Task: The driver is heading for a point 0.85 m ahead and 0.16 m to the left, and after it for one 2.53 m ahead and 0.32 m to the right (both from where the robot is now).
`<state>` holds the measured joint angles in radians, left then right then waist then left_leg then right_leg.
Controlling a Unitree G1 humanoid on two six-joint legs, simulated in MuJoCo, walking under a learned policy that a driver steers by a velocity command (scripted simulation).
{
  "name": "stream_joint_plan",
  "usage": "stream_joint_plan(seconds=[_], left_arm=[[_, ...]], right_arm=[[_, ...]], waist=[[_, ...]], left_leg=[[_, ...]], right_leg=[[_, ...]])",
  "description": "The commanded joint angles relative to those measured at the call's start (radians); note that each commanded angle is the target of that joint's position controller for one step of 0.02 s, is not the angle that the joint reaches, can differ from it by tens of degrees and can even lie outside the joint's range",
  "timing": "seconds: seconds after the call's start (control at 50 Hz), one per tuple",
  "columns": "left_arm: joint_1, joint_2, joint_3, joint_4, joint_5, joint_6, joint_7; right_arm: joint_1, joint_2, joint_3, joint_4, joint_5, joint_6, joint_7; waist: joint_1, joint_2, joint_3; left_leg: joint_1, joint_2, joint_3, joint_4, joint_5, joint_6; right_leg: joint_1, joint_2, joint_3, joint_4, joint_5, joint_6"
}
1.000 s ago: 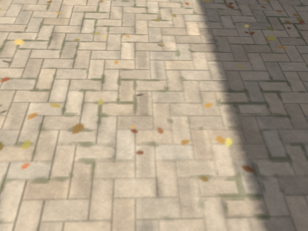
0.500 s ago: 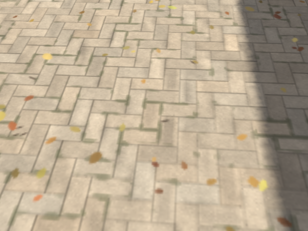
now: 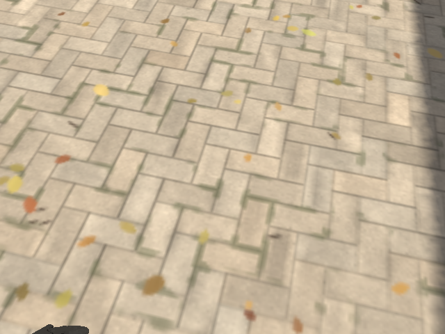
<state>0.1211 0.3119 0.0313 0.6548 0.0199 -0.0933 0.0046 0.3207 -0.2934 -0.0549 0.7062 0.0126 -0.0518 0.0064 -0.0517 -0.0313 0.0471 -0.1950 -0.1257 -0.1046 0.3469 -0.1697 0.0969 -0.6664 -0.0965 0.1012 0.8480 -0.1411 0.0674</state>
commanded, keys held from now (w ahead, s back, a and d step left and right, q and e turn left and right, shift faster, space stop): w+q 0.82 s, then w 0.08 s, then w+e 0.10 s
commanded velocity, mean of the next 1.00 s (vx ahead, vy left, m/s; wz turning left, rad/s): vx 0.50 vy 0.00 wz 0.54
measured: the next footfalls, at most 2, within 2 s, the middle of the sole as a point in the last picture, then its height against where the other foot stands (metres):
right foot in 0.20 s outside the picture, level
left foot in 0.70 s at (152, 324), level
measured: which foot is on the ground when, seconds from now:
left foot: down 0.00-0.20, up 0.22-0.68, down 0.70-1.00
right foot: up 0.00-0.18, down 0.20-0.70, up 0.72-1.00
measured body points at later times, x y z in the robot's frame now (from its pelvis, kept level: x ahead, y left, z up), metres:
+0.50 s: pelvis +0.27 -0.04 +0.00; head +0.30 -0.03 +0.45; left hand +0.22 +0.25 -0.12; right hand +0.53 -0.24 -0.09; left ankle +0.33 +0.14 -0.68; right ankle +0.25 -0.16 -0.75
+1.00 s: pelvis +0.51 +0.12 +0.00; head +0.53 +0.15 +0.45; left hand +0.52 +0.44 -0.10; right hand +0.73 -0.07 -0.10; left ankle +0.46 +0.17 -0.75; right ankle +0.73 +0.03 -0.67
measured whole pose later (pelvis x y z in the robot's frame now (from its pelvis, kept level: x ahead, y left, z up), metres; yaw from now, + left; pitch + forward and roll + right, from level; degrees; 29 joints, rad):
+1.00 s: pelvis +0.51 +0.12 +0.00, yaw +33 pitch +1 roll +0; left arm 0.13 0.32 0.05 0.72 0.00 -0.09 -0.01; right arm 0.31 -0.27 -0.05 0.69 0.00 -0.06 0.01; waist -0.04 -0.04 0.05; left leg -0.13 -0.11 -0.06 0.30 -0.18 0.10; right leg -0.68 -0.13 0.05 0.86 -0.07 0.06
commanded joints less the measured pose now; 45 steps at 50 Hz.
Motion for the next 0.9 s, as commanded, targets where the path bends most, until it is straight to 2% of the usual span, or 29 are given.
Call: stream_joint_plan(seconds=[0.02, 0.06, 0.12, 0.16, 0.18, 0.2, 0.22, 0.24, 0.26, 0.28, 0.3, 0.34, 0.38, 0.44, 0.52, 0.6, 0.62, 0.66, 0.68, 0.7, 0.72, 0.74, 0.76, 0.78, 0.8, 0.82, 0.84, 0.86, 0.9], left_arm=[[-0.068, 0.041, 0.007, -0.065, -0.006, -0.012, -0.004], [-0.118, 0.055, 0.012, -0.077, -0.02, -0.02, -0.012], [-0.124, 0.095, 0.031, -0.081, -0.028, -0.031, -0.022], [-0.047, 0.115, 0.048, -0.062, -0.031, -0.038, -0.021], [0.038, 0.139, 0.062, -0.046, -0.024, -0.043, -0.014], [0.176, 0.189, 0.078, -0.038, -0.007, -0.045, -0.005], [0.257, 0.266, 0.098, 0.001, 0.002, -0.029, -0.008], [0.246, 0.178, 0.083, -0.007, -0.021, -0.023, -0.016], [0.211, 0.119, 0.067, -0.015, -0.023, -0.018, -0.012], [0.166, 0.1, 0.059, -0.018, -0.014, -0.013, -0.011], [0.138, 0.079, 0.052, -0.009, -0.011, -0.009, -0.009], [0.121, 0.061, 0.047, 0.005, -0.007, -0.013, -0.005], [0.125, 0.072, 0.053, 0.026, -0.016, -0.02, -0.006], [0.132, 0.109, 0.066, 0.055, -0.015, -0.02, -0.005], [0.138, 0.136, 0.071, 0.084, -0.021, -0.009, -0.001], [0.187, 0.171, 0.08, 0.121, -0.039, 0.008, 0.001], [0.189, 0.18, 0.083, 0.126, -0.044, 0.015, 0.001], [0.185, 0.213, 0.094, 0.127, -0.052, 0.027, 0.007], [0.179, 0.225, 0.097, 0.125, -0.056, 0.035, 0.011], [0.172, 0.208, 0.09, 0.119, -0.057, 0.038, 0.015], [0.206, 0.137, 0.063, 0.099, -0.019, 0.032, 0.015], [0.277, 0.032, 0.025, 0.035, 0.001, 0.005, 0.001], [0.147, 0.137, 0.044, 0.027, -0.036, -0.024, -0.011], [0.079, 0.157, 0.049, -0.002, -0.062, -0.039, -0.016], [0.075, 0.141, 0.044, 0.006, -0.047, -0.047, -0.009], [0.082, 0.142, 0.048, 0.014, -0.021, -0.046, -0.003], [0.11, 0.143, 0.051, 0.027, -0.016, -0.035, -0.005], [0.128, 0.134, 0.05, 0.035, -0.014, -0.023, -0.007], [0.13, 0.102, 0.042, 0.045, -0.006, -0.005, -0.007]], right_arm=[[-0.018, -0.176, -0.049, -0.061, 0.009, -0.007, -0.019], [0.02, -0.183, -0.052, -0.045, 0.013, 0.0, -0.021], [0.036, -0.168, -0.05, -0.036, 0.016, 0.011, -0.025], [0.014, -0.157, -0.049, -0.041, 0.012, 0.017, -0.024], [0.014, -0.123, -0.038, -0.046, 0.008, 0.016, -0.022], [0.025, -0.057, -0.014, -0.062, -0.005, 0.012, -0.017], [0.153, -0.01, 0.004, -0.095, 0.022, 0.003, -0.016], [0.145, -0.115, -0.014, -0.072, 0.032, 0.003, -0.021], [0.04, -0.169, -0.031, -0.08, 0.025, 0.009, -0.022], [-0.013, -0.163, -0.033, -0.09, 0.013, 0.014, -0.024], [-0.049, -0.15, -0.036, -0.104, 0.004, 0.014, -0.02], [-0.045, -0.112, -0.034, -0.112, 0.016, 0.022, -0.009], [-0.062, -0.076, -0.026, -0.123, 0.016, 0.031, -0.004], [-0.115, -0.057, -0.018, -0.145, 0.008, 0.033, 0.001], [-0.219, -0.039, -0.007, -0.164, 0.01, 0.018, 0.025], [-0.317, -0.04, -0.007, -0.204, 0.015, 0.015, 0.048], [-0.323, -0.05, -0.011, -0.212, 0.014, 0.017, 0.053], [-0.275, -0.087, -0.031, -0.213, 0.006, 0.024, 0.054], [-0.179, -0.122, -0.051, -0.194, 0.005, 0.029, 0.051], [-0.009, -0.171, -0.082, -0.148, 0.009, 0.035, 0.039], [0.129, -0.249, -0.108, -0.118, 0.017, 0.047, 0.017], [0.073, -0.332, -0.107, -0.145, 0.017, 0.031, 0.019], [0.095, -0.234, -0.083, -0.157, 0.013, 0.015, 0.026], [0.058, -0.196, -0.069, -0.143, 0.006, 0.001, 0.028], [0.0, -0.176, -0.062, -0.144, 0.007, -0.006, 0.026], [-0.057, -0.156, -0.055, -0.152, 0.001, -0.007, 0.024], [-0.093, -0.131, -0.045, -0.162, -0.012, -0.008, 0.02], [-0.107, -0.123, -0.041, -0.159, -0.015, -0.012, 0.016], [-0.089, -0.122, -0.038, -0.13, -0.01, -0.02, 0.008]], waist=[[-0.004, 0.094, -0.044], [-0.023, 0.106, -0.046], [-0.009, 0.133, -0.054], [0.042, 0.159, -0.067], [0.086, 0.148, -0.12], [0.14, 0.04, -0.252], [0.087, -0.281, -0.359], [0.108, -0.2, -0.295], [0.137, -0.107, -0.174], [0.125, -0.047, -0.11], [0.112, -0.043, -0.058], [0.084, -0.09, -0.034], [0.078, -0.083, -0.021], [0.083, -0.05, -0.012], [0.117, -0.032, 0.007], [0.138, -0.028, 0.038], [0.129, -0.032, 0.035], [0.08, -0.063, -0.018], [0.019, -0.064, -0.076], [-0.072, -0.037, -0.162], [-0.105, 0.116, -0.251], [0.017, 0.315, -0.376], [-0.073, 0.175, -0.395], [-0.061, 0.147, -0.243], [-0.014, 0.057, -0.164], [0.026, 0.046, -0.121], [0.059, 0.068, -0.111], [0.072, 0.081, -0.108], [0.075, 0.075, -0.095]], left_leg=[[-0.118, 0.188, -0.152, -0.106, 0.139, 0.133], [-0.085, 0.206, -0.199, -0.08, 0.084, 0.122], [0.019, 0.242, -0.3, 0.008, 0.037, 0.101], [0.031, 0.241, -0.333, 0.083, 0.057, 0.076], [0.001, 0.197, -0.303, 0.185, 0.075, 0.045], [-0.104, 0.136, -0.219, 0.453, -0.047, 0.007], [-0.449, 0.005, -0.076, 0.762, -0.427, -0.057], [-0.579, 0.091, -0.086, 0.901, -0.404, -0.075], [-0.608, 0.123, -0.073, 0.94, -0.307, -0.084], [-0.582, 0.153, -0.044, 0.93, -0.235, -0.092], [-0.568, 0.177, -0.042, 0.89, -0.187, -0.098], [-0.505, 0.213, -0.019, 0.842, -0.141, -0.1], [-0.512, 0.224, 0.002, 0.795, -0.122, -0.108], [-0.55, 0.236, 0.009, 0.677, -0.031, -0.122], [-0.494, 0.224, 0.065, 0.45, 0.161, -0.107], [-0.463, 0.203, 0.118, 0.317, 0.148, -0.068], [-0.445, 0.19, 0.134, 0.297, 0.108, -0.051], [-0.329, 0.127, 0.188, 0.28, 0.006, -0.007], [-0.198, 0.086, 0.211, 0.259, -0.015, 0.022], [0.053, 0.052, 0.204, 0.204, 0.047, 0.062], [0.361, 0.207, -0.042, 0.202, 0.066, 0.125], [0.602, 0.436, -0.645, 0.059, -0.187, 0.316], [0.592, 0.446, -0.693, -0.043, -0.273, 0.291], [0.474, 0.418, -0.552, -0.061, -0.199, 0.25], [0.327, 0.372, -0.441, -0.06, -0.08, 0.22], [0.207, 0.336, -0.361, -0.067, 0.041, 0.201], [0.133, 0.315, -0.306, -0.088, 0.125, 0.193], [0.087, 0.308, -0.279, -0.106, 0.189, 0.198], [0.02, 0.292, -0.199, -0.127, 0.299, 0.202]], right_leg=[[0.17, 0.069, -0.052, -0.202, 0.205, 0.018], [0.199, 0.091, -0.039, -0.272, 0.231, 0.015], [0.221, 0.098, -0.002, -0.35, 0.144, -0.015], [0.325, 0.097, -0.017, -0.393, 0.079, -0.056], [0.473, 0.069, -0.012, -0.419, 0.072, -0.091], [0.714, -0.099, 0.143, -0.407, 0.008, -0.158], [1.002, -0.313, 0.597, -0.494, -0.218, -0.321], [0.97, -0.33, 0.694, -0.543, -0.432, -0.315], [0.865, -0.282, 0.536, -0.554, -0.401, -0.271], [0.759, -0.237, 0.401, -0.564, -0.262, -0.246], [0.682, -0.198, 0.306, -0.584, -0.146, -0.239], [0.597, -0.152, 0.172, -0.631, -0.037, -0.227], [0.573, -0.152, 0.094, -0.665, 0.038, -0.245], [0.597, -0.167, 0.004, -0.688, 0.154, -0.263], [0.615, -0.14, -0.139, -0.691, 0.22, -0.232], [0.697, -0.17, -0.204, -0.667, 0.282, -0.207], [0.723, -0.178, -0.221, -0.639, 0.362, -0.198], [0.759, -0.179, -0.262, -0.504, 0.693, -0.178], [0.746, -0.167, -0.284, -0.359, 0.819, -0.164], [0.639, -0.134, -0.311, -0.145, 0.791, -0.134], [0.362, -0.081, -0.307, 0.175, 0.295, -0.091], [-0.019, 0.126, -0.154, 0.477, -0.476, -0.047], [-0.118, 0.091, 0.004, 0.543, -0.434, -0.06], [-0.171, 0.055, -0.011, 0.499, -0.329, -0.076], [-0.121, 0.014, -0.014, 0.417, -0.247, -0.078], [-0.056, -0.011, -0.013, 0.337, -0.2, -0.067], [0.008, -0.032, -0.01, 0.308, -0.164, -0.06], [0.04, -0.035, -0.021, 0.28, -0.146, -0.046], [0.063, -0.033, -0.047, 0.213, -0.1, -0.015]])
